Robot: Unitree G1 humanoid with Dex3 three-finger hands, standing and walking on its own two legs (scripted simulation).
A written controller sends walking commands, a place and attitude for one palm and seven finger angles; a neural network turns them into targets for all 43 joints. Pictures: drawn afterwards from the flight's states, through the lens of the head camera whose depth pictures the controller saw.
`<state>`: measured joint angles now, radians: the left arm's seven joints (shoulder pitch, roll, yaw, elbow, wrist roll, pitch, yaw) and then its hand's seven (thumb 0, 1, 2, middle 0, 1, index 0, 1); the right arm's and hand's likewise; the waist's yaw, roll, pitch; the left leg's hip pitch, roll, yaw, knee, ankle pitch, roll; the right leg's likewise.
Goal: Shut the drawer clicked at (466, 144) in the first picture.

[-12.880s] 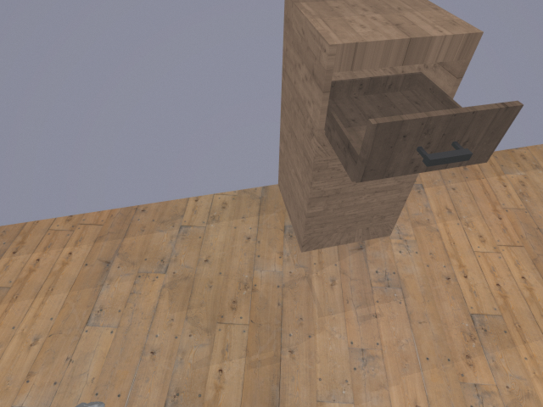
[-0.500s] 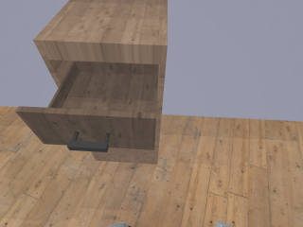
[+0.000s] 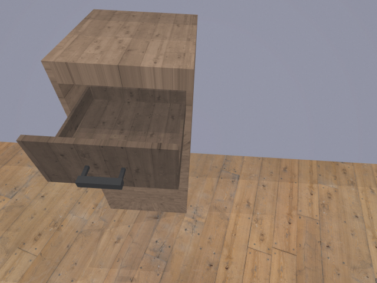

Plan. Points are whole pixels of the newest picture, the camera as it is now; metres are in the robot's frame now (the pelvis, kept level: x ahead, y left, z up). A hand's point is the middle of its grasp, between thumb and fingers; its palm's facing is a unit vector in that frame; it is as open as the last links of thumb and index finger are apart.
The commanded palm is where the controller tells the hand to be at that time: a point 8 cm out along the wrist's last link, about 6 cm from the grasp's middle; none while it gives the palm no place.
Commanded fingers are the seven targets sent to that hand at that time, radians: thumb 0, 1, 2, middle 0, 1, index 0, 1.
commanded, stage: come to a stop and stand still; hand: left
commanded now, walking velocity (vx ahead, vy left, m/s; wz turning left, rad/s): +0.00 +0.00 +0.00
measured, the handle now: (102, 176) +0.37 +0.25 -0.03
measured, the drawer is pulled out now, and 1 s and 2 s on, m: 0.24 0.24 0.24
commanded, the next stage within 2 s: look again from close up in 0.88 s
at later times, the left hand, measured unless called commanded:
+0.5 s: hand out of the picture +0.00 +0.20 -0.17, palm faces +0.03 -0.98 -0.20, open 7.4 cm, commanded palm none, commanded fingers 0.00 0.90 0.90 -0.20 -0.30 -0.20 -0.30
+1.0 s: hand out of the picture +0.00 +0.20 -0.18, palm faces +0.03 -0.99 -0.16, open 7.4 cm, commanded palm none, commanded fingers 0.00 0.90 0.90 -0.20 -0.30 -0.20 -0.30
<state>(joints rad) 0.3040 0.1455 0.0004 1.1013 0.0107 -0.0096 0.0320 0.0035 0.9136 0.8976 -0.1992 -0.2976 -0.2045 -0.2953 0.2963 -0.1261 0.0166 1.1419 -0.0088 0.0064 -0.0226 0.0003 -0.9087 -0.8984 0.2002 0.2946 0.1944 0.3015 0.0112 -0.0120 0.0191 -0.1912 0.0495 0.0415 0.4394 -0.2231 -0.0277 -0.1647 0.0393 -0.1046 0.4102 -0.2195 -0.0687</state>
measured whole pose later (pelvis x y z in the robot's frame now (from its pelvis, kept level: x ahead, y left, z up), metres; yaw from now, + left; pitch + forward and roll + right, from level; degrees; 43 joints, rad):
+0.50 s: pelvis -0.01 +0.04 +0.00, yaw +0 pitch -1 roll +0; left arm 0.30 0.14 0.00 1.08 0.01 -0.02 0.03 0.00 0.91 0.90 -0.20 -0.30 -0.20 -0.30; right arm 0.32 -0.12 0.03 1.11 -0.02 -0.02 -0.01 0.00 -0.91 -0.90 0.20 0.29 0.20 0.30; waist 0.00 0.01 0.02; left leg -0.21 -0.02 0.06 0.46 -0.23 0.04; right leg -0.22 -0.02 -0.08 0.48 -0.24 -0.02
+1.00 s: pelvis +0.01 +0.04 +0.00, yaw +0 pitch -2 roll +0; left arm 0.31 0.13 -0.01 1.12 0.01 -0.02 0.04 0.00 0.90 0.90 -0.20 -0.30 -0.20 -0.30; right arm 0.27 -0.14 0.03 1.15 -0.01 -0.03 -0.03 0.01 -0.92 -0.90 0.20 0.29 0.20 0.30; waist 0.01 -0.01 0.04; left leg -0.15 -0.02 0.06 0.42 -0.24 0.04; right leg -0.16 -0.02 -0.07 0.44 -0.25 -0.01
